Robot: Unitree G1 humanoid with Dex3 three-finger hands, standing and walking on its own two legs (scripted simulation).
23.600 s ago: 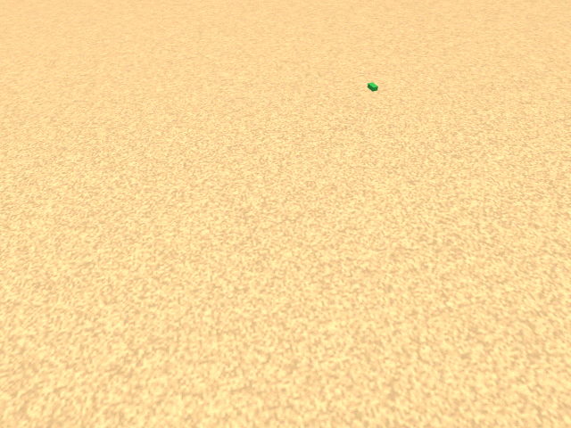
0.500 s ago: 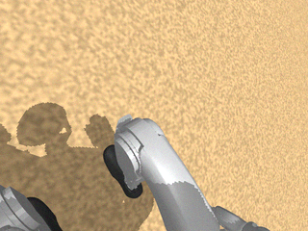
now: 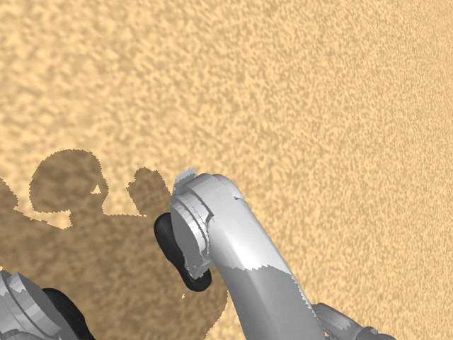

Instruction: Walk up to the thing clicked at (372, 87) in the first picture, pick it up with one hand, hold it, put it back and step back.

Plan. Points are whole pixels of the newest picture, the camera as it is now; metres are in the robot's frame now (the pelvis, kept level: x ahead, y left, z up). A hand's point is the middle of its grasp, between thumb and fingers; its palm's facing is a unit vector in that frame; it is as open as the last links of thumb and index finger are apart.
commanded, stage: settle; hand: left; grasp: from above
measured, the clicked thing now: out of the picture +0.45 +0.36 -0.32
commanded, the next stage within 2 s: lift in 0.72 s
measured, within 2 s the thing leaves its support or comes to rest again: leaves its support in 0.12 s
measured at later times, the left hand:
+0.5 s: hand out of the picture +0.45 +0.36 -0.20, palm faces -0.21 -0.35 -0.91, open 4.7 cm
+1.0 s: hand out of the picture +0.45 +0.35 -0.15, palm faces -0.19 -0.38 -0.91, open 5.6 cm
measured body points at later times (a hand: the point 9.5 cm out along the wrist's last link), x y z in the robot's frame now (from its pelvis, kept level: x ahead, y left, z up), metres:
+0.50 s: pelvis +0.00 +0.00 +0.01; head +0.27 +0.12 +0.35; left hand +0.46 +0.37 -0.15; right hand +0.03 -0.25 -0.05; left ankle +0.07 +0.14 -0.30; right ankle +0.13 -0.12 -0.30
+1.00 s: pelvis +0.01 -0.01 +0.01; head +0.26 +0.08 +0.38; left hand +0.46 +0.37 -0.10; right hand +0.05 -0.27 -0.08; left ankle +0.07 +0.14 -0.30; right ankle +0.13 -0.12 -0.30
